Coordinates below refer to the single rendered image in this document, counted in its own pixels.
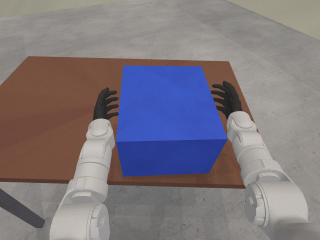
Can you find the robot right forearm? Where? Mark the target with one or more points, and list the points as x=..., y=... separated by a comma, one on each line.
x=251, y=152

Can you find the robot left hand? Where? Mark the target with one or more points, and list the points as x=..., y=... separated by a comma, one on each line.
x=101, y=109

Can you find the left robot upper arm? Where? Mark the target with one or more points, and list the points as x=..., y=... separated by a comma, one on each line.
x=81, y=221

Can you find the right robot upper arm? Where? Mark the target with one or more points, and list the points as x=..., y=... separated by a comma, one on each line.
x=279, y=209

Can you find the carton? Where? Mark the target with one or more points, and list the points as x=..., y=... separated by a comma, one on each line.
x=168, y=123

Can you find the robot left forearm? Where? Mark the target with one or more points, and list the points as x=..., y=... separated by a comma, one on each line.
x=90, y=179

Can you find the robot right hand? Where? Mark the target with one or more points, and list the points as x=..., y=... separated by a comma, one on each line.
x=231, y=100

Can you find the table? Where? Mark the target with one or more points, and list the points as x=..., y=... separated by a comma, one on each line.
x=47, y=104

